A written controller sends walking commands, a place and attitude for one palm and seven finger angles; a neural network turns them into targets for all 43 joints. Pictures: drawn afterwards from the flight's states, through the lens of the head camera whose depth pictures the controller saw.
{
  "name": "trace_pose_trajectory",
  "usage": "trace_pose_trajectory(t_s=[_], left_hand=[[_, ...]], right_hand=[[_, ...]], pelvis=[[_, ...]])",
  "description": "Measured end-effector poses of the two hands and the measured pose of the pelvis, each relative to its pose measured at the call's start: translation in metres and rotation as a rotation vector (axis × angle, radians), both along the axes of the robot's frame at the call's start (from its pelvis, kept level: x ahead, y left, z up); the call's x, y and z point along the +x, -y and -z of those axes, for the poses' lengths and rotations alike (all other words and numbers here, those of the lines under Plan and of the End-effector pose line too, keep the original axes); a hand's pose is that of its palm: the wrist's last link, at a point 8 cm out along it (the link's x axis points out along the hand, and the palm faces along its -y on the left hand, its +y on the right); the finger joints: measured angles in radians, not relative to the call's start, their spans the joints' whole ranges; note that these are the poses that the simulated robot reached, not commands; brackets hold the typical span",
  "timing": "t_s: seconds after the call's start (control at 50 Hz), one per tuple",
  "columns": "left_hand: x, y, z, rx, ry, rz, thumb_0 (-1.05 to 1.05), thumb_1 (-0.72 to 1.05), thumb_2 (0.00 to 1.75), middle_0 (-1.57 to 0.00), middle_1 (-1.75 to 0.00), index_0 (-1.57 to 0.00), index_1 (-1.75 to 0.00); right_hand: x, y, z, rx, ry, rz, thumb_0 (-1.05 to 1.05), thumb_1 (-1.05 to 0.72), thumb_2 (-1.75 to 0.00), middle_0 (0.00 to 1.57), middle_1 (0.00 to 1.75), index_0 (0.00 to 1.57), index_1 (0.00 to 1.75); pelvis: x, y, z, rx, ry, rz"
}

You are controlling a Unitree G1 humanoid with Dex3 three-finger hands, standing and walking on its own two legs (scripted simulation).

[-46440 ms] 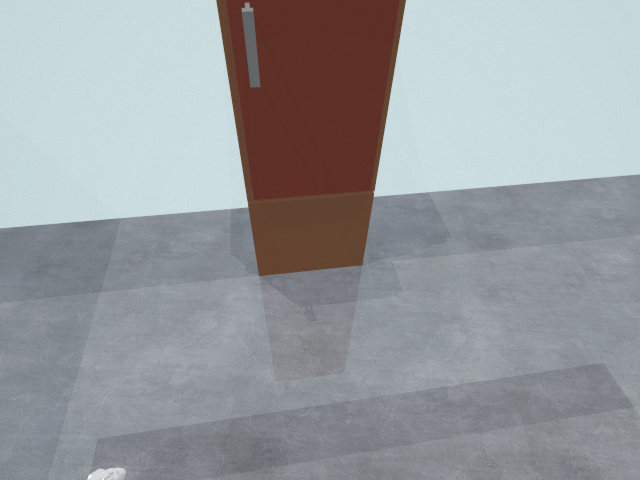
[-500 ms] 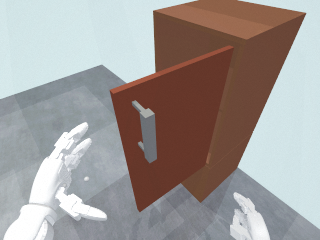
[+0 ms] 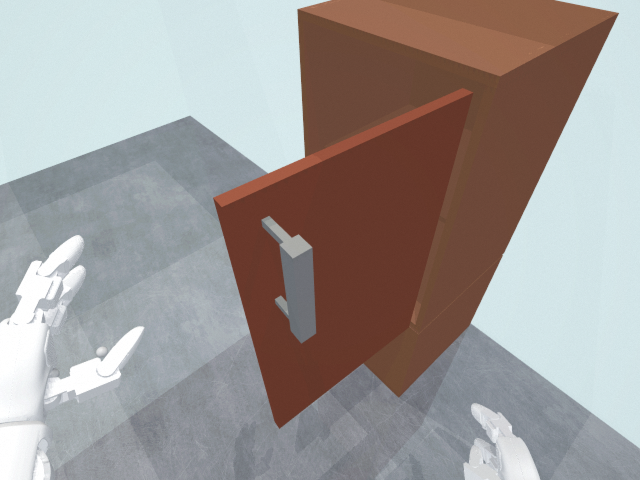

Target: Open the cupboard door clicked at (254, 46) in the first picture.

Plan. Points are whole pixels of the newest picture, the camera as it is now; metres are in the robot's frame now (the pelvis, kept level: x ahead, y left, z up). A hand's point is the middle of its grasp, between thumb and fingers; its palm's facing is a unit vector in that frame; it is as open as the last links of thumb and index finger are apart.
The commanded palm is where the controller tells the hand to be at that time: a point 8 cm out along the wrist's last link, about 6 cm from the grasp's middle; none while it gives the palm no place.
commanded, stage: draw the hand back to the body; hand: left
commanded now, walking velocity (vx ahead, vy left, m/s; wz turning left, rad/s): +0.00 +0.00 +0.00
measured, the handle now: (288, 282) +0.30 +0.08 +0.13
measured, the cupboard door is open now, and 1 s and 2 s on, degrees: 86 86 86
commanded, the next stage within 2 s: step back with the hand held close in 0.52 s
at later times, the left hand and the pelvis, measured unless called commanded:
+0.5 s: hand (88, 343) +0.19 +0.25 +0.15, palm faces +0.43 -0.82 -0.38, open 7.4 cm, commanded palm +0.14 +0.29 +0.17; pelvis +0.00 -0.01 +0.00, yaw +0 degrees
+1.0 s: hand (88, 356) +0.19 +0.25 +0.14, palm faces +0.29 -0.82 -0.49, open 7.4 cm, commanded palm +0.12 +0.30 +0.17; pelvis -0.03 +0.01 +0.00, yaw -3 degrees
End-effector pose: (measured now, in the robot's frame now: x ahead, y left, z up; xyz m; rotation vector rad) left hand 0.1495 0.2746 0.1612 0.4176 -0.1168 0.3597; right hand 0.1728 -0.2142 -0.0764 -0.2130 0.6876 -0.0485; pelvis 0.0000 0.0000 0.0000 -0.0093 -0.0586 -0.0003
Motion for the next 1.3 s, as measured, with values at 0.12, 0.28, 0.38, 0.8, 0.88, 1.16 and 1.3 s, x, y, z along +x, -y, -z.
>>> trace_pose_trajectory(t_s=[0.12,0.28,0.38,0.8,0.88,1.16,1.3], left_hand=[[0.003,-0.013,-0.004,0.020,0.009,-0.049,0.00,0.56,0.75,-0.20,-0.30,-0.20,-0.31],[0.003,-0.020,-0.004,0.014,0.011,-0.094,0.01,0.80,0.85,-0.20,-0.30,-0.21,-0.31],[0.004,-0.013,-0.003,0.006,0.006,-0.076,0.01,0.86,0.88,-0.21,-0.30,-0.21,-0.31],[0.004,-0.015,-0.019,0.116,0.020,-0.045,0.01,0.89,0.90,-0.21,-0.30,-0.21,-0.31],[0.007,-0.014,-0.006,0.110,-0.049,-0.004,0.01,0.89,0.90,-0.21,-0.30,-0.21,-0.31],[-0.030,-0.034,-0.012,0.181,0.034,0.068,0.01,0.89,0.90,-0.21,-0.30,-0.22,-0.31],[-0.070,-0.048,-0.008,0.187,0.067,-0.005,0.01,0.89,0.90,-0.21,-0.30,-0.21,-0.31]], right_hand=[[0.004,0.004,0.000,-0.005,-0.007,0.007,0.01,-0.90,-0.90,0.20,0.30,0.20,0.30],[0.007,0.011,-0.001,-0.014,-0.016,0.009,0.01,-0.91,-0.90,0.20,0.30,0.20,0.30],[0.007,0.014,-0.001,-0.016,-0.013,0.012,0.01,-0.91,-0.90,0.20,0.30,0.20,0.30],[-0.004,0.023,0.002,0.004,-0.034,0.059,0.01,-0.90,-0.90,0.20,0.30,0.20,0.30],[-0.016,0.029,0.002,-0.011,-0.053,0.113,0.01,-0.91,-0.90,0.20,0.30,0.20,0.30],[-0.084,0.020,-0.003,-0.077,-0.067,0.176,0.01,-0.91,-0.90,0.20,0.30,0.20,0.30],[-0.114,0.002,0.014,-0.053,-0.059,0.141,0.01,-0.91,-0.90,0.20,0.30,0.20,0.30]], pelvis=[[0.003,0.002,0.000,0.000,-0.003,0.000],[0.005,0.005,-0.001,0.000,-0.005,-0.003],[0.005,0.007,-0.001,0.001,-0.005,-0.004],[-0.005,0.009,-0.001,-0.009,-0.044,0.022],[-0.012,0.003,0.000,-0.008,-0.060,0.037],[-0.060,-0.018,0.009,-0.012,-0.062,0.046],[-0.087,-0.026,0.018,-0.019,-0.048,0.026]])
